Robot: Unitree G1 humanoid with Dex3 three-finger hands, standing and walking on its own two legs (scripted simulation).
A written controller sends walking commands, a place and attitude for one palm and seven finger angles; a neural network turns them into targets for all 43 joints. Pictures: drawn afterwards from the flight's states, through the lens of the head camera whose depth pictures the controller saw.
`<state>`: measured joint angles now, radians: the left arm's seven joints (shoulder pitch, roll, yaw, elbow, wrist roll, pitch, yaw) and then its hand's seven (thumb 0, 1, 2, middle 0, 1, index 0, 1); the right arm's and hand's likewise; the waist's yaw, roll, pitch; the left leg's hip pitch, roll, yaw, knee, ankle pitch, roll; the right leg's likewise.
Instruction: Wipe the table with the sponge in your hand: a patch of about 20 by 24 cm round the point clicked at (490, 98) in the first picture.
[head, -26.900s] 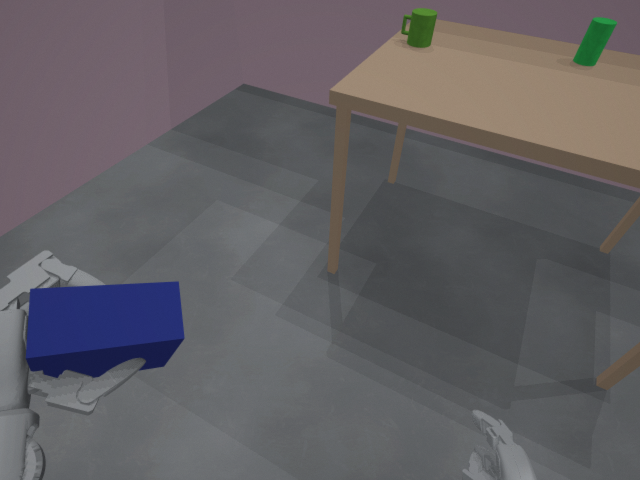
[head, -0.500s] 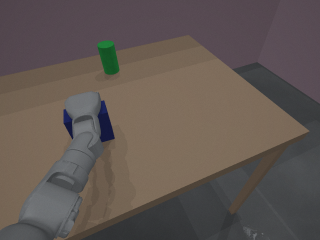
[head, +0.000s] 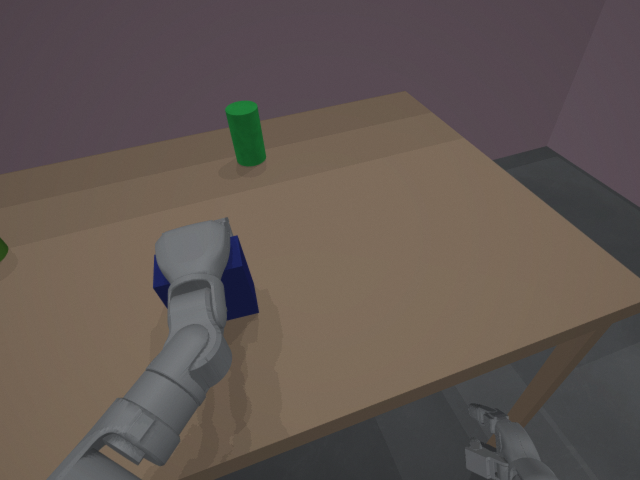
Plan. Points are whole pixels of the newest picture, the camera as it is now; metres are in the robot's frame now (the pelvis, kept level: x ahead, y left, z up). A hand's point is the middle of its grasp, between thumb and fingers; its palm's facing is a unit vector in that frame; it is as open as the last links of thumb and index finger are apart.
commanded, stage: wipe back along the third lane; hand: left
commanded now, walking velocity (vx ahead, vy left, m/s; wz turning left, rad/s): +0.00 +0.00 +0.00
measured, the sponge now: (213, 292) +0.35 +0.20 +0.05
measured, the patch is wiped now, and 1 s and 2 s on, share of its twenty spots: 1.00 1.00 1.00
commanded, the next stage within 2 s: slide back across to the middle lane in 0.76 s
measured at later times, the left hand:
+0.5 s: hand (216, 310) +0.29 +0.17 +0.09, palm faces +0.10 -0.08 -0.99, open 9.7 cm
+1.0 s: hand (217, 345) +0.24 +0.15 +0.10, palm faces +0.15 -0.18 -0.97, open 9.7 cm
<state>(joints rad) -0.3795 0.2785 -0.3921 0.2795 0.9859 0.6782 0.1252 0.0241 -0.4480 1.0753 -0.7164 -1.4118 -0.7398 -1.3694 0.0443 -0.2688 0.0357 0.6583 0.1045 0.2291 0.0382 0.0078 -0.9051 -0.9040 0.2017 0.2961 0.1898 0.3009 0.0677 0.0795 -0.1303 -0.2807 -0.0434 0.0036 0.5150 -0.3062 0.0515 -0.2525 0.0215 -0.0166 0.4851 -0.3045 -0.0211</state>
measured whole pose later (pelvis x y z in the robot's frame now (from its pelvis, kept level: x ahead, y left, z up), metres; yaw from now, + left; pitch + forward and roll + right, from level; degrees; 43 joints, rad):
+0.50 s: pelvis -0.02 -0.02 +0.00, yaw -1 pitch +1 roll +0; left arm -0.21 0.28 -0.38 0.10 0.99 0.71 0.10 0.03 -0.44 1.07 -0.71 -1.42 -0.74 -1.37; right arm 0.02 -0.26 0.06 0.65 0.11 0.22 0.05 0.01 -0.91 -0.90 0.20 0.30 0.18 0.29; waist 0.07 0.10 -0.11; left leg -0.24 -0.02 0.01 0.52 -0.29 0.02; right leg -0.24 0.04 -0.01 0.53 -0.30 -0.05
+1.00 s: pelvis -0.03 -0.04 +0.00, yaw -2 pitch -2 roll +1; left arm 0.01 0.30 -0.32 -0.13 0.94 0.63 0.12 0.03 -0.44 1.07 -0.71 -1.42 -0.74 -1.38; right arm 0.00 -0.26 0.04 0.63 0.10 0.19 0.04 0.01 -0.91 -0.90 0.20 0.30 0.20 0.30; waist 0.08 0.10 -0.09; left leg -0.19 0.01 0.02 0.50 -0.27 0.00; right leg -0.20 0.07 0.00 0.51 -0.28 -0.07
